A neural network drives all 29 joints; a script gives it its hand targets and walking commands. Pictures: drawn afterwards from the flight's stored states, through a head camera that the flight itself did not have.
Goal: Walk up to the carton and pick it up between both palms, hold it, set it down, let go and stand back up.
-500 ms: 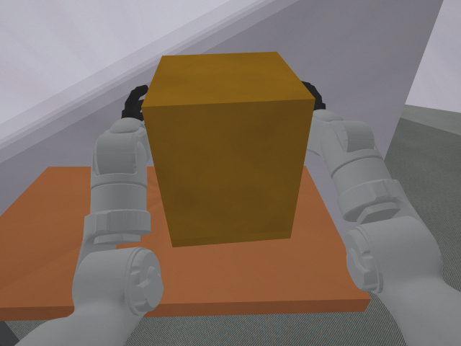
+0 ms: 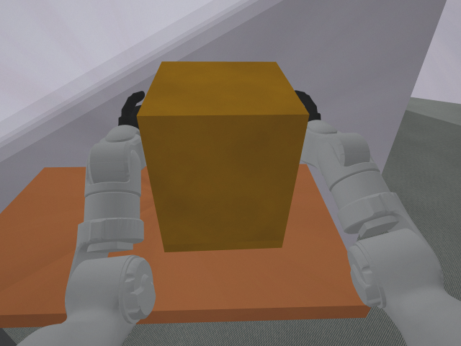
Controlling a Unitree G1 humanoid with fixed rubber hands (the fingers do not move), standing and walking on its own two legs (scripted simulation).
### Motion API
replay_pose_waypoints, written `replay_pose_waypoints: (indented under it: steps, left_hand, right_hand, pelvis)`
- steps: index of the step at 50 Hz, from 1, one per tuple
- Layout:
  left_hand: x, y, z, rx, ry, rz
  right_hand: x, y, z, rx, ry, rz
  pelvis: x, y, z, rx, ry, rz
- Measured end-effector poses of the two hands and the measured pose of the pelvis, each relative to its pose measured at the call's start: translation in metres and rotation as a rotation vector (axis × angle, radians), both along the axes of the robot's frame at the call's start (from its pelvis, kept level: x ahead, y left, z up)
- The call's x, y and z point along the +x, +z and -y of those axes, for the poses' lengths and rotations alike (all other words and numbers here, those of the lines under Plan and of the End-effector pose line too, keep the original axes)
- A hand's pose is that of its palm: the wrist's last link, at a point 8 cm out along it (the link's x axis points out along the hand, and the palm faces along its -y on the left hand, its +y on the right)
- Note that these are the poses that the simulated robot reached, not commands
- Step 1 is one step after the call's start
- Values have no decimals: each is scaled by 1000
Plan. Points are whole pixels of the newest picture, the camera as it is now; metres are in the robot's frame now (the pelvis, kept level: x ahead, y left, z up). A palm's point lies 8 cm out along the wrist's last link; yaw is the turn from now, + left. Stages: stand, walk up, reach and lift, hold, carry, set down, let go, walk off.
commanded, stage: hold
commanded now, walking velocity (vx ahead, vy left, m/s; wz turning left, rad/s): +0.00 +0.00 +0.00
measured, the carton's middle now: (221, 154) +0.37 +0.00 +0.23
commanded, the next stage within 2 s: none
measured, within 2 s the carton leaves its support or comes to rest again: neither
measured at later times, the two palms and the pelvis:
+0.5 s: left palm (115, 133) +0.35 +0.16 +0.29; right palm (306, 127) +0.34 -0.13 +0.29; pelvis -0.03 +0.02 +0.00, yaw -1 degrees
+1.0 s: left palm (131, 139) +0.37 +0.14 +0.27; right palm (310, 136) +0.36 -0.15 +0.27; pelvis +0.00 +0.00 +0.00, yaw +0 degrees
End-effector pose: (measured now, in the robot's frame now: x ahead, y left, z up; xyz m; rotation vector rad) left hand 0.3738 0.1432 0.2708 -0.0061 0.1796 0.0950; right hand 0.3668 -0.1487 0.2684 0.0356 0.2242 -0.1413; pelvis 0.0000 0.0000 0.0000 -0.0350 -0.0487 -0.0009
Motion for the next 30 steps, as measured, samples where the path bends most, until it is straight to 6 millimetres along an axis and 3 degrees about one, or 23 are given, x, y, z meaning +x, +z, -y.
replay_pose_waypoints:
  steps: [8,16,24,30]
  left_hand:
    - [-16,-3,-3,-11,6,26]
    - [-30,6,-10,-29,5,33]
    - [-26,17,-14,8,14,5]
    - [-20,21,-11,29,30,6]
  right_hand:
    - [-14,0,-3,19,1,25]
    - [-29,10,-10,47,-12,31]
    - [-24,18,-14,28,1,3]
    - [-14,26,-12,27,14,3]
  pelvis:
    - [1,0,-6,-2,-9,38]
    - [-13,-1,-13,3,-20,60]
    - [-27,-1,-16,13,-26,7]
    - [-27,0,-10,16,-9,-22]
